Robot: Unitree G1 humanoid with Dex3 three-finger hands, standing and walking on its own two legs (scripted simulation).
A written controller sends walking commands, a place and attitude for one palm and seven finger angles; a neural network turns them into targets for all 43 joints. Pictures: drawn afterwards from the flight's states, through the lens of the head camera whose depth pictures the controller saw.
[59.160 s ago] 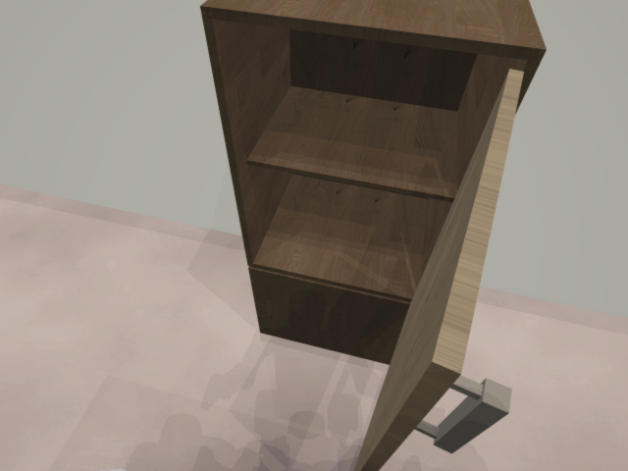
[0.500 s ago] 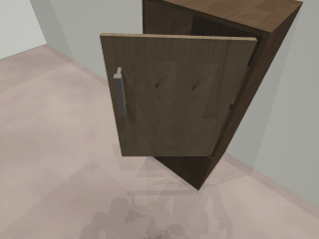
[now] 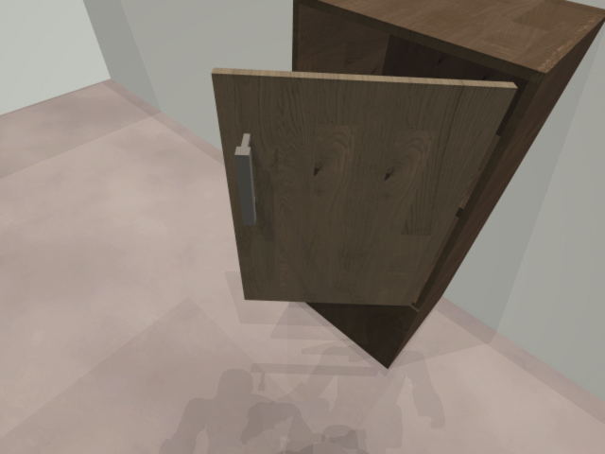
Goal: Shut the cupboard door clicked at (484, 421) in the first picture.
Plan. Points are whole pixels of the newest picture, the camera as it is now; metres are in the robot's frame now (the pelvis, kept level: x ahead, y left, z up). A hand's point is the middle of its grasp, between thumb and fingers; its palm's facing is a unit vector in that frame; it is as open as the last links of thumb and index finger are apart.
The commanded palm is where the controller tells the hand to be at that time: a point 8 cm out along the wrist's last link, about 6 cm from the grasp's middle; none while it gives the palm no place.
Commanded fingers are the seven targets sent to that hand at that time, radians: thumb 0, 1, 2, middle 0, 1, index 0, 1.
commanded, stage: come to a stop and stand still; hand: left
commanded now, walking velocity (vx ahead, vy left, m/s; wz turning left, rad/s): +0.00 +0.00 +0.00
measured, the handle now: (248, 181) +0.51 +0.14 +0.08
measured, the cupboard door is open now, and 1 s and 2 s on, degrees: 41 41 41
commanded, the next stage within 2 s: look again from close up in 0.24 s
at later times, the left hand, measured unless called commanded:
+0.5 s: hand out of the picture +0.09 +0.23 -0.16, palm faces -0.04 -0.95 -0.31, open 7.4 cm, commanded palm none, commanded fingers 0.00 0.90 0.90 -0.20 -0.30 -0.20 -0.30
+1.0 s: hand out of the picture +0.08 +0.22 -0.16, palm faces -0.04 -0.96 -0.29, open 7.4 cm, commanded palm none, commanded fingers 0.00 0.90 0.90 -0.20 -0.30 -0.20 -0.30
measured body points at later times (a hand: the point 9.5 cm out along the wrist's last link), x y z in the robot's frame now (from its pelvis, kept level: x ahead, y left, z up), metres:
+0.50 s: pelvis +0.01 -0.01 +0.00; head +0.02 +0.00 +0.45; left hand +0.09 +0.28 -0.14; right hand +0.08 -0.30 -0.13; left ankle +0.04 +0.08 -0.74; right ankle +0.04 -0.15 -0.74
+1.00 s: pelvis +0.02 -0.01 +0.01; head +0.03 +0.00 +0.46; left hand +0.08 +0.27 -0.14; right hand +0.09 -0.30 -0.13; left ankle +0.04 +0.08 -0.74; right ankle +0.04 -0.15 -0.74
